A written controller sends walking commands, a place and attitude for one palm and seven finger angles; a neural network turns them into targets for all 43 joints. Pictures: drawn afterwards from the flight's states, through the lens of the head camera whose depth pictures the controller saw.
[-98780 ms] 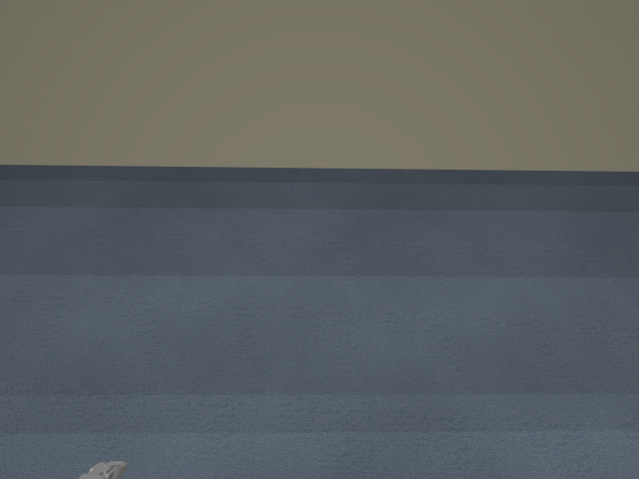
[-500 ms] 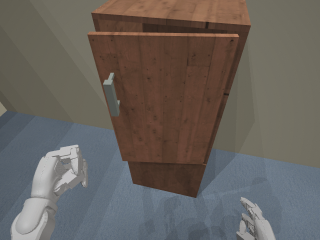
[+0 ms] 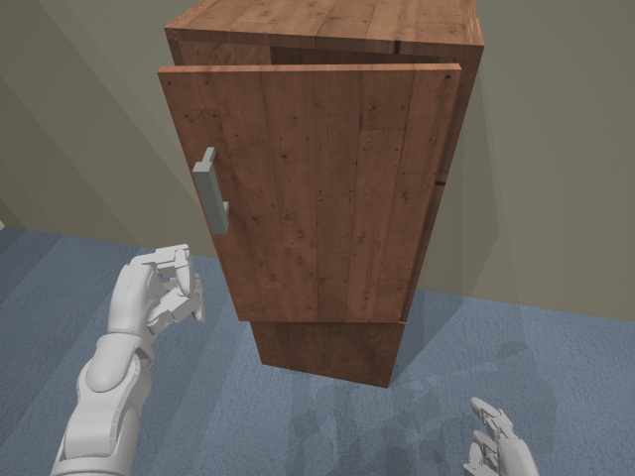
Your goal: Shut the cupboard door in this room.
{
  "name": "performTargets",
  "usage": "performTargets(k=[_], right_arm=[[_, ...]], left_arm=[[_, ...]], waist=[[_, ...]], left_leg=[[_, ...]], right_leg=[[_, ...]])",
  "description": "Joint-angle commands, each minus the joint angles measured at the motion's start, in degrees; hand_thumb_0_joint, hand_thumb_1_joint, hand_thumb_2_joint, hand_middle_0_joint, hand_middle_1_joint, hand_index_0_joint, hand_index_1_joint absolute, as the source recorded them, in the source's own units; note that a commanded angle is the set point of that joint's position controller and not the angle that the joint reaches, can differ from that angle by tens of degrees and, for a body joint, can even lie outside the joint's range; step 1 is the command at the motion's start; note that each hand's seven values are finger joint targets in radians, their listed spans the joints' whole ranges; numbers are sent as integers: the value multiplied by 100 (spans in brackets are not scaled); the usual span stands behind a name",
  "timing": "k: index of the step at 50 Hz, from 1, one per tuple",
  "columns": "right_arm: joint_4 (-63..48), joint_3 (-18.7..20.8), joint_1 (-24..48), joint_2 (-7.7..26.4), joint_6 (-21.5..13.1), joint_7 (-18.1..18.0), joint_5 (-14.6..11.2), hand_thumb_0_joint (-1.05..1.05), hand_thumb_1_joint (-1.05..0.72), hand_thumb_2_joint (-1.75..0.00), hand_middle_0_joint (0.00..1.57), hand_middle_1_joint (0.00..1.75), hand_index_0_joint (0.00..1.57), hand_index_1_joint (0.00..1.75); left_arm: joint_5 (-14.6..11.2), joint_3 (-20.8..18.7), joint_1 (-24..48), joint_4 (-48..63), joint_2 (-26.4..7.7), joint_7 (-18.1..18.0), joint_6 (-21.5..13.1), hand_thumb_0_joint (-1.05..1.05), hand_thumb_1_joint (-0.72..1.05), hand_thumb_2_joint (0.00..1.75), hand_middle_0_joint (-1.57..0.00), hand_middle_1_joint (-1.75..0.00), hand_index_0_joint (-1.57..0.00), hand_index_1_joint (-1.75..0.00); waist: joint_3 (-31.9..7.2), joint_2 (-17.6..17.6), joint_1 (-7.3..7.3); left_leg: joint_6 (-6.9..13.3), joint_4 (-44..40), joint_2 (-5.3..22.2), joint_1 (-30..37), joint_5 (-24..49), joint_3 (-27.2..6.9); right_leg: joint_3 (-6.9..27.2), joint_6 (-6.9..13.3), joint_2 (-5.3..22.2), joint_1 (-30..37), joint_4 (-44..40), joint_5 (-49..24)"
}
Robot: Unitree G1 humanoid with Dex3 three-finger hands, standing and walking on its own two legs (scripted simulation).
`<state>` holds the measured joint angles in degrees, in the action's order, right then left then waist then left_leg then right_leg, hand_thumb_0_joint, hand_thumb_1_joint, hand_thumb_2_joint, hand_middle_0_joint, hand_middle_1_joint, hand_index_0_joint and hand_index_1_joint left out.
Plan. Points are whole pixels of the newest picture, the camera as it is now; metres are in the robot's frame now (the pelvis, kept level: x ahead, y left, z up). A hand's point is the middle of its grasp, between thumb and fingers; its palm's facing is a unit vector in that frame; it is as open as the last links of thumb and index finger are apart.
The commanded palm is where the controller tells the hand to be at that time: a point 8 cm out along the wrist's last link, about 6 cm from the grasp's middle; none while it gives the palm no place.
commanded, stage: bring the fist close to the handle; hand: left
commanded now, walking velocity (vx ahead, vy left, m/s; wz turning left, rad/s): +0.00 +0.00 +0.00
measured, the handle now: (215, 191) +0.48 +0.19 +0.11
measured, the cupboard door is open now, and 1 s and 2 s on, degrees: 10 10 0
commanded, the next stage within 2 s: push the door shut along its arc in 0.98 s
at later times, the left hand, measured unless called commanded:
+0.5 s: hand (223, 244) +0.37 +0.15 +0.11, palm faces +0.05 -1.00 -0.03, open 3.1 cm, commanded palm +0.35 +0.20 +0.11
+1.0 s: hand (222, 236) +0.39 +0.16 +0.11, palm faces +0.06 -1.00 -0.02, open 3.1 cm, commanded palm +0.36 +0.20 +0.11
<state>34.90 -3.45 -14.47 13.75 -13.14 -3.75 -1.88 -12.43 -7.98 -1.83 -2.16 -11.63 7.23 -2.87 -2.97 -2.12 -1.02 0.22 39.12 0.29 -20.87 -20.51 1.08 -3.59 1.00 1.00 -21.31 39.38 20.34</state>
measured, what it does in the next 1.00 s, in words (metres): stands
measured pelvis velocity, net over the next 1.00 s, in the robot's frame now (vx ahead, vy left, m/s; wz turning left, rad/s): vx -0.01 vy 0.00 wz -0.02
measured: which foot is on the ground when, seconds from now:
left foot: down 0.00-1.00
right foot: down 0.00-1.00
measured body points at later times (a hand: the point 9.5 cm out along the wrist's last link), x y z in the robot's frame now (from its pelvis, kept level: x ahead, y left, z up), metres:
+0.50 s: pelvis +0.00 -0.01 +0.00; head +0.01 -0.02 +0.45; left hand +0.36 +0.21 +0.12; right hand +0.14 -0.25 -0.10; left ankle +0.00 +0.12 -0.72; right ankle +0.00 -0.11 -0.72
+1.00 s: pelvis -0.01 +0.00 +0.00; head +0.01 -0.01 +0.45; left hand +0.38 +0.21 +0.11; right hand +0.09 -0.26 -0.11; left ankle +0.00 +0.12 -0.72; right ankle +0.00 -0.11 -0.72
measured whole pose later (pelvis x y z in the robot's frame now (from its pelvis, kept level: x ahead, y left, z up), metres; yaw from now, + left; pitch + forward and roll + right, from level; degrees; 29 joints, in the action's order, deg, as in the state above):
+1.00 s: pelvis -0.01 +0.00 +0.00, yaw -1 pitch +5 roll +0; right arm 37.8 -1.3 -16.9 14.7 -4.7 -3.1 -2.2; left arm -9.6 -12.0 25.2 -36.1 -13.6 4.6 -12.3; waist -2.8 -1.6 1.6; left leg 0.1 38.2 1.1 -23.9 -18.9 2.3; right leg -2.4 1.3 0.1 -24.9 38.4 18.1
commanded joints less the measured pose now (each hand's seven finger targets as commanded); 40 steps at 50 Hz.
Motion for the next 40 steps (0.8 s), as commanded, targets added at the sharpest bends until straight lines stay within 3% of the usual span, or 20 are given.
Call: performTargets(k=[1,7,9,11,14,15,16,17,19,22,24,26,28,29,32,35,36,40], right_arm=[[-856,318,524,660,-201,-30,-13,0,-90,-90,20,30,20,30],[-800,363,466,657,-121,-25,-15,0,-90,-90,20,30,20,30],[-761,368,437,676,-70,-23,-5,0,-90,-90,20,30,20,30],[-689,384,391,720,18,-37,13,0,-90,-90,20,30,20,30],[-698,362,453,675,127,-34,-22,0,-90,-90,20,30,20,30],[-672,376,427,682,147,-36,-11,0,-90,-90,20,30,20,30],[-639,394,383,710,185,-43,1,0,-90,-90,20,30,20,30],[-664,388,389,699,202,-31,-7,0,-90,-90,20,30,20,30],[-624,401,360,697,235,-26,-20,0,-90,-90,20,30,20,30],[-565,416,272,727,278,-10,-33,0,-90,-90,20,30,20,30],[-518,425,217,759,330,-9,-29,0,-90,-90,20,30,20,30],[-494,445,165,789,400,-23,-20,0,-90,-90,20,30,20,30],[-476,436,161,748,439,-11,-24,0,-90,-90,20,30,20,30],[-428,454,105,762,456,-8,-21,0,-90,-90,20,30,20,30],[-497,484,43,769,487,34,-11,0,-90,-90,20,30,20,30],[-532,494,24,764,527,76,-25,0,-90,-90,20,30,20,30],[-540,510,-22,794,542,71,-17,0,-90,-90,20,30,20,30],[-553,506,21,795,593,66,-27,0,-90,-90,20,30,20,30]], left_arm=[[2,-402,1700,904,-822,-96,-422,0,90,90,-130,-150,-130,-150],[78,-120,2474,667,-575,-175,-498,0,90,90,-130,-150,-130,-150],[102,-160,2661,473,-619,-223,-508,0,90,90,-130,-150,-130,-150],[124,-545,2685,33,-1028,-285,-485,0,90,90,-130,-150,-130,-150],[138,-340,3270,-131,-833,-284,-526,0,90,90,-130,-150,-130,-150],[130,-435,3438,-240,-919,-309,-550,0,90,90,-130,-150,-130,-150],[143,-588,3405,-436,-1093,-338,-577,0,90,90,-130,-150,-130,-150],[123,-468,3475,-509,-933,-307,-606,0,90,90,-130,-150,-130,-150],[142,-401,3821,-616,-924,-264,-703,0,90,90,-130,-150,-130,-150],[140,-302,4087,-1094,-837,-261,-778,0,90,90,-130,-150,-130,-150],[141,-467,4312,-1433,-1016,-273,-813,0,90,90,-130,-150,-130,-150],[180,-641,4582,-1626,-1269,-294,-872,0,90,90,-130,-150,-130,-150],[205,-446,5029,-1763,-1076,-294,-943,0,90,90,-130,-150,-130,-150],[209,-501,5242,-1825,-1156,-308,-1013,0,90,90,-130,-150,-130,-150],[204,-643,4762,-2024,-1192,-291,-1139,0,90,90,-130,-150,-130,-150],[201,-541,4698,-2102,-1043,-265,-1206,0,90,90,-130,-150,-130,-150],[194,-754,4574,-2181,-1256,-287,-1227,0,90,90,-130,-150,-130,-150],[194,-720,4909,-2099,-1267,-306,-1246,0,90,90,-130,-150,-130,-150]], waist=[[-845,243,9],[-1176,107,106],[-1244,198,109],[-1214,485,42],[-1168,138,115],[-1231,158,123],[-1269,424,103],[-1303,401,116],[-1367,69,157],[-1276,337,253],[-1288,425,226],[-1423,432,227],[-1470,208,307],[-1552,229,333],[-1769,226,168],[-1657,292,183],[-1643,469,127],[-1452,432,221]], left_leg=[[64,-566,-76,292,1307,-107],[62,-530,-75,527,1501,-107],[61,-528,-82,532,1518,-106],[70,-532,-75,367,1476,-81],[58,-565,-96,410,1443,-47],[58,-551,-95,432,1447,-49],[78,-532,-77,376,1471,-39],[81,-545,-87,359,1485,-23],[58,-526,-91,454,1529,-15],[80,-499,-79,360,1391,-35],[79,-512,-94,261,1278,-42],[95,-475,-90,218,1311,-21],[94,-461,-102,262,1312,-10],[89,-440,-95,287,1337,-26],[86,-454,-92,281,1562,-6],[97,-479,-96,202,1478,39],[107,-492,-94,128,1484,21],[125,-550,-99,68,1107,60]], right_leg=[[99,-28,-66,406,-590,-1423],[96,-19,-76,405,-538,-1702],[100,-19,-77,429,-535,-1755],[151,-38,-61,557,-579,-1742],[169,-14,-53,486,-594,-1761],[183,-20,-58,488,-594,-1787],[213,-39,-51,583,-624,-1817],[224,-44,-43,603,-621,-1886],[207,-14,-57,523,-580,-1939],[216,-40,-64,386,-613,-1817],[246,-37,-62,398,-629,-1719],[299,-45,-46,477,-624,-1750],[305,-42,-41,381,-596,-1813],[295,-33,-51,373,-581,-1833],[263,-5,-65,588,-499,-2102],[265,-18,-85,523,-521,-2068],[262,-18,-86,634,-538,-2040],[328,-46,-89,449,-668,-1636]])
